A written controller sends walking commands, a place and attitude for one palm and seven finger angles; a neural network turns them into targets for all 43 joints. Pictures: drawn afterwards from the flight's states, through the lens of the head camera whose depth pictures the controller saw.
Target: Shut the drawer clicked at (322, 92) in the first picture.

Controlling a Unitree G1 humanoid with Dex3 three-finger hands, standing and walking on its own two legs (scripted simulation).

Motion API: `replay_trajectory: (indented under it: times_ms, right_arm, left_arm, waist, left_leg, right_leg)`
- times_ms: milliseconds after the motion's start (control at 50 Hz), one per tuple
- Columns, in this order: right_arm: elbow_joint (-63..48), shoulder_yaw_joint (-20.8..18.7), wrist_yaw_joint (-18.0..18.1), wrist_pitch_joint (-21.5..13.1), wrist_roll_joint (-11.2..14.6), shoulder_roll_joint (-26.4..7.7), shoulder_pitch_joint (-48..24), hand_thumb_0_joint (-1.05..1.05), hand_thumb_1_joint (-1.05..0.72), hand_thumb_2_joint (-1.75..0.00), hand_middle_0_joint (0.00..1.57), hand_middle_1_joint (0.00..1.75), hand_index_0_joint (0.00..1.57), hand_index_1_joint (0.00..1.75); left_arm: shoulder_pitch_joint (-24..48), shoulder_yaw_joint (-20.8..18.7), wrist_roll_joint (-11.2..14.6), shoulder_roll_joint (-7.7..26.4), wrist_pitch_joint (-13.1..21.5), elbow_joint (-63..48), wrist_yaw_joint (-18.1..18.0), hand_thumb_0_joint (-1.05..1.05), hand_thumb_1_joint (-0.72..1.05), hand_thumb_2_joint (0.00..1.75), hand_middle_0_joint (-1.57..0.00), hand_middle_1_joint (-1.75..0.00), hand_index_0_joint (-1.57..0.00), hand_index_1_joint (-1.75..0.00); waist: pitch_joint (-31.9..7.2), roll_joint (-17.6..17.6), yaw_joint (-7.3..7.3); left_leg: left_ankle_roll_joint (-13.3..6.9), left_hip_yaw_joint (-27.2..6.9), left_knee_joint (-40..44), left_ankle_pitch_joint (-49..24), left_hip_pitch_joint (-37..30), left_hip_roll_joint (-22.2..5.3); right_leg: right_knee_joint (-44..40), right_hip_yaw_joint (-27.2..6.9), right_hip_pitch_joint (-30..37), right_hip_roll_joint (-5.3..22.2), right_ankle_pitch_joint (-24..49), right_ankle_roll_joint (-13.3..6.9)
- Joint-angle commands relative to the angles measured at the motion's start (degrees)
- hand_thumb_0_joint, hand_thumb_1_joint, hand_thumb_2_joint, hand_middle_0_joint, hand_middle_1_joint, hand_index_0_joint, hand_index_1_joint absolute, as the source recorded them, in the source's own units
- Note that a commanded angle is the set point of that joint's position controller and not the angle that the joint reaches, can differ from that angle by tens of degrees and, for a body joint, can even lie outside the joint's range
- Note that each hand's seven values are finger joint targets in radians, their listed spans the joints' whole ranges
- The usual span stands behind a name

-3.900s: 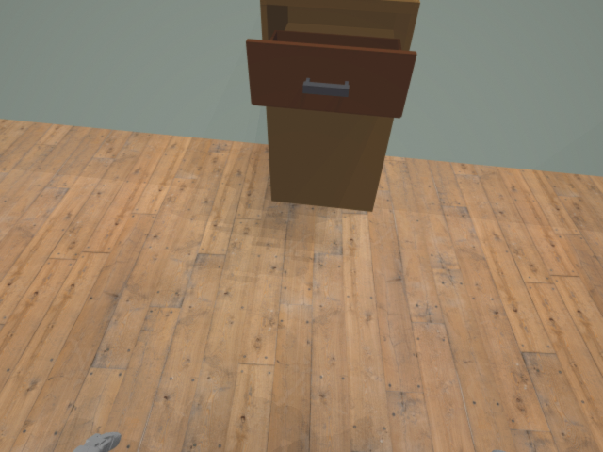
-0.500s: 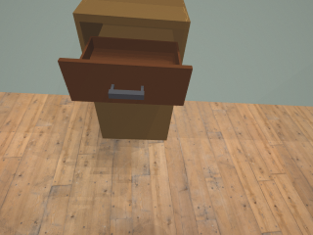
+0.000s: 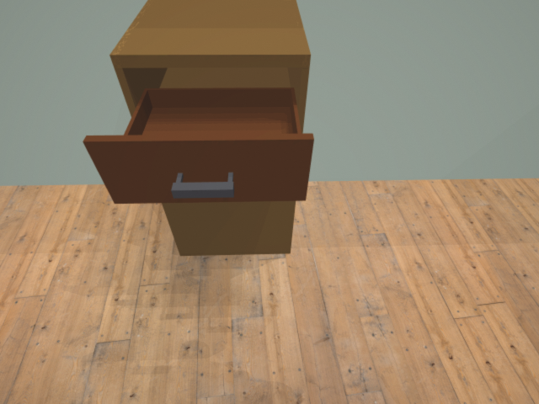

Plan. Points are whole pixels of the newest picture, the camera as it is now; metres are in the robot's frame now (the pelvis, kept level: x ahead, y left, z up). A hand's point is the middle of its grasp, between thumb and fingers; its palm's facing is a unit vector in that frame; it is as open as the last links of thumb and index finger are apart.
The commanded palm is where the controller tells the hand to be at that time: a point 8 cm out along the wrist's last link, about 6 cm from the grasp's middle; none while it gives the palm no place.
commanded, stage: take the last steps up to it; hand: left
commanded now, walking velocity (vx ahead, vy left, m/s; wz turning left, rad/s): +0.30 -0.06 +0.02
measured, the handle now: (204, 183) +0.54 +0.15 +0.00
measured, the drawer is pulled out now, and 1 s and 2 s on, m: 0.30 0.30 0.30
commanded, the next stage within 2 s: come to a stop and stand still in 0.56 s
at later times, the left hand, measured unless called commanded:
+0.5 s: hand out of the picture +0.05 +0.04 -0.17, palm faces +0.18 -0.98 -0.11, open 7.3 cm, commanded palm none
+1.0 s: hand (198, 344) +0.27 +0.15 -0.19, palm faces +0.13 -0.97 -0.22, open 7.3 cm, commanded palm none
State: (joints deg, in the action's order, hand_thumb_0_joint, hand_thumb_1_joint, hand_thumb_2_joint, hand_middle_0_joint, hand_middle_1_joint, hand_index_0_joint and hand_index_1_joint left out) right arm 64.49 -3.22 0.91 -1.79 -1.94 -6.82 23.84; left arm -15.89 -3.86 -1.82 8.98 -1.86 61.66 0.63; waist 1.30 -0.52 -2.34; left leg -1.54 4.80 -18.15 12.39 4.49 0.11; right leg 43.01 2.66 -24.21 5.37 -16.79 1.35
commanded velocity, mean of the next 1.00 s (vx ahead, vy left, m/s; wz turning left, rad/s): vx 0.06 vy -0.04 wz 0.04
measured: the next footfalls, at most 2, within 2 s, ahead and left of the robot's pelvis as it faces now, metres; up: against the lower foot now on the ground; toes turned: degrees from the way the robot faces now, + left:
right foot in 0.10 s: +0.11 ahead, -0.15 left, +0.00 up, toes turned -5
left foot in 0.68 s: +0.30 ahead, +0.04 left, +0.00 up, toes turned +10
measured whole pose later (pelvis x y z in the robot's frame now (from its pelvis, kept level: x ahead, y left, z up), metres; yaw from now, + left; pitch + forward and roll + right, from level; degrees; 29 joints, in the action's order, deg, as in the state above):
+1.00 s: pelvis +0.23 -0.05 +0.00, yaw +2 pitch -1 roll -1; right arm 59.0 -2.4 2.8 0.2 -0.9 -7.8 8.0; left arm -11.7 -4.9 -1.5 12.5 -3.0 56.9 -3.3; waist 4.6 -3.7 1.2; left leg -3.0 7.4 -25.2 10.7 13.7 -2.0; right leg 65.6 -3.2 -27.4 1.7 -21.8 3.1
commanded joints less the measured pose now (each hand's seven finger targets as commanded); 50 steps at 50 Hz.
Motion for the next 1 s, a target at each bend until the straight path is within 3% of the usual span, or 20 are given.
replay_trajectory:
  times_ms: [0,40,60,80,100,120,140,180,240,460,520,580,620,640,660,680,760,800,900,980]
  right_arm:
    - [-2.4,-2.0,0.6,-0.9,0.1,-9.9,-0.6,0.00,-0.90,-0.90,0.20,0.30,0.20,0.30]
    - [-2.0,-1.6,0.5,-0.6,0.2,-8.6,-1.8,0.00,-0.90,-0.90,0.20,0.30,0.20,0.30]
    - [-2.2,-1.3,0.3,-0.7,0.5,-6.8,-1.4,0.00,-0.90,-0.90,0.20,0.30,0.20,0.30]
    - [-3.8,-0.3,-0.3,-0.7,0.9,-2.7,-1.1,0.00,-0.90,-0.90,0.20,0.30,0.20,0.30]
    - [-5.8,-0.5,-0.6,-0.5,0.6,-5.2,-5.1,0.00,-0.90,-0.90,0.20,0.30,0.20,0.30]
    - [-5.7,-1.3,-0.8,-0.6,0.4,-5.6,-5.4,0.00,-0.90,-0.90,0.20,0.30,0.20,0.30]
    - [-4.9,-1.4,-1.0,-0.5,0.4,-5.2,-5.1,0.00,-0.90,-0.90,0.20,0.30,0.20,0.30]
    - [-3.0,-1.6,-1.1,0.3,0.2,-4.7,-2.6,0.00,-0.90,-0.90,0.20,0.30,0.20,0.30]
    - [-2.4,-1.1,-1.3,0.6,0.2,-2.9,-2.0,0.00,-0.90,-0.90,0.20,0.30,0.20,0.30]
    - [-8.2,-0.2,-1.6,0.4,0.7,-2.8,-18.8,0.00,-0.90,-0.90,0.20,0.30,0.20,0.30]
    - [-8.9,0.3,-1.6,-0.1,0.9,-2.2,-21.5,0.00,-0.90,-0.90,0.20,0.30,0.20,0.30]
    - [-7.9,0.6,-0.8,-0.9,0.9,-2.5,-18.1,0.00,-0.90,-0.90,0.20,0.30,0.20,0.30]
    - [-4.8,0.1,0.1,-1.5,0.7,-5.1,-7.0,0.00,-0.90,-0.90,0.20,0.30,0.20,0.30]
    - [-3.7,-0.9,0.8,-1.8,0.2,-9.5,-0.6,0.00,-0.90,-0.90,0.20,0.30,0.20,0.30]
    - [-2.5,-1.2,1.3,-1.7,0.8,-12.6,3.7,0.00,-0.90,-0.90,0.20,0.30,0.20,0.30]
    - [-3.2,-0.3,1.6,-0.8,1.9,-12.3,1.0,0.00,-0.90,-0.90,0.20,0.30,0.20,0.30]
    - [-4.9,1.9,2.5,-0.7,1.7,-5.5,-10.9,0.00,-0.90,-0.90,0.20,0.30,0.20,0.30]
    - [-5.3,1.2,2.5,-0.1,1.7,-5.8,-12.1,0.00,-0.90,-0.90,0.20,0.30,0.20,0.30]
    - [-7.4,-0.3,2.6,1.2,1.3,-8.6,-12.6,0.00,-0.90,-0.90,0.20,0.30,0.20,0.30]
    - [-8.5,-1.0,2.3,1.7,0.8,-9.3,-13.7,0.00,-0.90,-0.90,0.20,0.30,0.20,0.30]
  left_arm:
    - [1.6,-0.6,0.5,2.2,2.8,-4.5,0.3,0.00,0.90,0.90,-0.20,-0.30,-0.20,-0.30]
    - [-6.0,-1.1,0.3,3.0,3.5,-1.6,0.0,0.00,0.90,0.90,-0.20,-0.30,-0.20,-0.30]
    - [-11.1,-1.5,0.0,5.3,4.1,-0.1,-0.4,0.00,0.90,0.90,-0.20,-0.30,-0.20,-0.30]
    - [-16.2,-2.4,-0.2,11.6,4.8,0.7,-1.1,0.00,0.90,0.90,-0.20,-0.30,-0.20,-0.30]
    - [-18.4,-2.3,0.9,12.8,4.5,0.6,-1.6,0.00,0.90,0.90,-0.20,-0.30,-0.20,-0.30]
    - [-14.0,-2.2,1.0,10.9,4.7,-0.2,-1.7,0.00,0.90,0.90,-0.20,-0.30,-0.20,-0.30]
    - [-10.4,-1.6,1.0,9.2,5.1,-0.7,-1.6,0.00,0.90,0.90,-0.20,-0.30,-0.20,-0.30]
    - [-5.9,-0.3,1.2,4.6,5.6,-1.9,-1.9,0.00,0.90,0.90,-0.20,-0.30,-0.20,-0.30]
    - [-8.5,0.9,0.9,2.3,6.7,-0.9,-2.0,0.00,0.90,0.90,-0.20,-0.30,-0.20,-0.30]
    - [-17.3,1.8,0.5,2.2,7.4,3.9,-2.7,0.00,0.90,0.90,-0.20,-0.30,-0.20,-0.30]
    - [-18.8,1.8,0.4,2.4,6.8,4.9,-3.0,0.00,0.90,0.90,-0.20,-0.30,-0.20,-0.30]
    - [-18.1,1.5,0.5,3.6,6.5,5.1,-3.0,0.00,0.90,0.90,-0.20,-0.30,-0.20,-0.30]
    - [-15.9,1.5,1.0,3.9,6.4,4.6,-3.1,0.00,0.90,0.90,-0.20,-0.30,-0.20,-0.30]
    - [-16.1,1.7,1.7,2.3,6.3,3.7,-2.9,0.00,0.90,0.90,-0.20,-0.30,-0.20,-0.30]
    - [-16.7,2.8,2.5,-0.9,6.4,2.8,-3.2,0.00,0.90,0.90,-0.20,-0.30,-0.20,-0.30]
    - [-16.0,2.2,2.2,1.1,5.3,2.4,-4.0,0.00,0.90,0.90,-0.20,-0.30,-0.20,-0.30]
    - [-13.4,1.8,1.1,-1.1,1.8,2.9,-4.4,0.00,0.90,0.90,-0.20,-0.30,-0.20,-0.30]
    - [-14.8,1.0,0.9,-0.1,0.3,2.2,-4.4,0.00,0.90,0.90,-0.20,-0.30,-0.20,-0.30]
    - [-9.8,-0.9,0.4,3.4,-1.9,-2.4,-3.9,0.00,0.90,0.90,-0.20,-0.30,-0.20,-0.30]
    - [-4.6,-1.2,0.6,4.5,-2.0,-5.2,-3.5,0.00,0.90,0.90,-0.20,-0.30,-0.20,-0.30]
  waist:
    - [6.4,6.6,1.62]
    - [3.8,3.2,5.01]
    - [1.6,-3.0,6.94]
    - [-0.4,-19.7,8.63]
    - [1.0,-16.4,9.31]
    - [3.5,-10.2,6.79]
    - [3.5,-11.1,5.24]
    - [4.5,-6.1,2.22]
    - [6.2,-3.7,1.29]
    - [6.8,-3.4,4.79]
    - [5.7,-4.5,5.71]
    - [2.1,-6.8,4.07]
    - [-4.3,-6.4,-0.96]
    - [-9.8,-0.6,-3.46]
    - [-15.0,9.2,-3.14]
    - [-13.1,2.7,-1.35]
    - [3.1,2.1,4.14]
    - [1.3,4.4,5.32]
    - [-1.4,7.3,4.57]
    - [-1.4,10.9,3.74]
  left_leg:
    - [-8.3,-13.8,8.3,15.2,10.3,-16.0]
    - [-5.2,-9.9,-1.0,17.2,15.7,-12.0]
    - [-3.0,-5.3,-12.0,17.4,20.6,-7.5]
    - [-0.4,1.7,-31.2,20.4,33.0,-0.4]
    - [-0.9,-2.2,-41.4,20.5,35.2,-1.7]
    - [-1.2,-4.1,-46.1,14.6,36.1,-3.9]
    - [-1.1,-4.3,-48.4,10.3,34.2,-5.1]
    - [0.0,-4.4,-49.2,3.3,30.5,-6.9]
    - [1.5,-3.0,-48.0,-1.3,30.5,-6.6]
    - [2.2,-0.4,-30.5,-0.5,33.6,-5.8]
    - [1.2,1.3,-24.5,1.2,29.3,-3.9]
    - [-0.5,4.2,-17.0,1.9,19.6,0.7]
    - [-2.2,2.5,-8.3,-10.6,1.8,-0.1]
    - [-6.8,-8.0,-11.2,-31.8,-13.8,-11.1]
    - [-15.1,-22.6,-10.4,-65.7,-22.8,-25.5]
    - [-17.1,-19.3,-10.0,-74.0,-15.7,-27.5]
    - [-9.1,-8.1,0.4,-52.4,9.1,-19.2]
    - [-8.1,-5.7,0.4,-50.0,10.1,-17.8]
    - [-8.6,-5.5,-0.9,-45.6,8.4,-18.1]
    - [-8.8,-5.3,-1.9,-36.2,6.9,-16.5]
  right_leg:
    - [-6.8,1.7,4.8,-1.2,0.4,-1.0]
    - [-14.6,2.9,17.5,-3.2,2.7,-1.1]
    - [-20.1,-2.1,24.9,0.2,-4.1,-2.2]
    - [-29.9,-22.4,31.9,13.6,-17.3,-7.0]
    - [-37.1,-31.3,25.7,18.8,-24.1,-9.9]
    - [-37.6,-27.8,22.2,17.7,-23.6,-10.5]
    - [-37.0,-25.2,18.1,15.4,-20.9,-9.2]
    - [-36.2,-14.2,13.6,11.7,-9.2,-8.0]
    - [-34.9,-5.9,13.6,8.8,8.9,-7.7]
    - [-30.5,-4.4,24.6,10.1,35.9,-10.5]
    - [-27.1,-3.3,27.2,9.7,46.4,-10.0]
    - [-18.9,-1.0,29.0,8.0,60.7,-8.6]
    - [-5.1,1.1,23.0,5.7,54.6,-5.5]
    - [7.2,3.8,9.8,0.9,34.3,-2.7]
    - [23.7,3.1,-2.4,-5.1,-15.9,-1.2]
    - [27.8,-3.7,0.0,-3.1,-19.6,-2.2]
    - [17.9,-5.4,5.3,0.0,-9.8,1.0]
    - [17.0,-4.4,6.4,-0.9,-6.7,1.2]
    - [25.9,-5.9,0.3,-3.2,-4.6,1.4]
    - [22.6,-5.5,-1.5,-3.6,-5.3,1.7]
